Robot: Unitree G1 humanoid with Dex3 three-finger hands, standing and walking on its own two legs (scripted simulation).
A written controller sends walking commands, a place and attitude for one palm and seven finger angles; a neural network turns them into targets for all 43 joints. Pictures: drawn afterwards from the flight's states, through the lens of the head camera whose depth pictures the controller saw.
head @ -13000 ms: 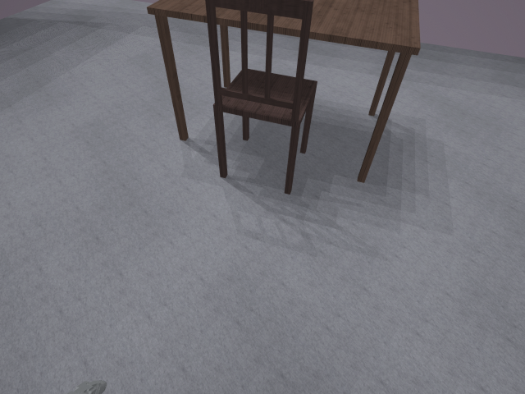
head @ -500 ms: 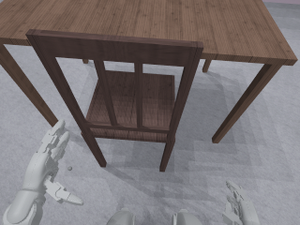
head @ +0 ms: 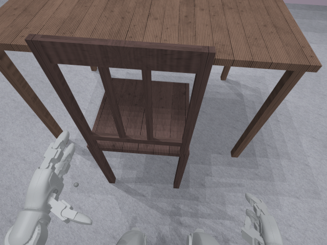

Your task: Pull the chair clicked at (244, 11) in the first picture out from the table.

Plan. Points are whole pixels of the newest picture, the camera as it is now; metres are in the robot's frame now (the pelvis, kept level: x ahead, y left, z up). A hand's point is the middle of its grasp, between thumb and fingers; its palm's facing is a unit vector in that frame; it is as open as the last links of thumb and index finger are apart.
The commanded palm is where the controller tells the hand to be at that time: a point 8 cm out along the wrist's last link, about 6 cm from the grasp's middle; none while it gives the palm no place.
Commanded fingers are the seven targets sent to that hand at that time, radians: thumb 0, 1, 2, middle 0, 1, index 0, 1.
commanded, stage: aim the fingers beside a spindle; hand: left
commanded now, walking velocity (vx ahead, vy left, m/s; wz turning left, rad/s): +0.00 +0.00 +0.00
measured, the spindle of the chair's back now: (114, 108) +0.48 +0.17 +0.01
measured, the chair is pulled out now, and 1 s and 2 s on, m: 0.00 0.00 0.00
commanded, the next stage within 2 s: none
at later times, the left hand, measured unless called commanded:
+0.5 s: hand (91, 175) +0.27 +0.19 +0.01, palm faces -0.04 -1.00 -0.05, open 16.9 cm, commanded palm +0.26 +0.24 +0.02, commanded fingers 0.00 -0.50 0.30 -0.06 -0.08 -0.06 -0.08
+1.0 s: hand (102, 163) +0.31 +0.17 +0.00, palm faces -0.06 -1.00 -0.04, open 16.9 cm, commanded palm +0.30 +0.23 +0.00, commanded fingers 0.00 -0.50 0.30 -0.06 -0.08 -0.06 -0.08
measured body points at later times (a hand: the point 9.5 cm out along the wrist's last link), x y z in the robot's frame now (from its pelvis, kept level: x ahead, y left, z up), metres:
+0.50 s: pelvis +0.00 +0.00 -0.01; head +0.08 +0.00 +0.43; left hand +0.27 +0.24 +0.02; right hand +0.16 -0.25 -0.10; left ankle +0.00 +0.10 -0.67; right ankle +0.02 -0.11 -0.67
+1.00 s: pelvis -0.01 +0.00 -0.02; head +0.10 +0.01 +0.42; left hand +0.31 +0.23 +0.00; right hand +0.15 -0.25 -0.12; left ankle +0.00 +0.10 -0.67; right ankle +0.02 -0.11 -0.67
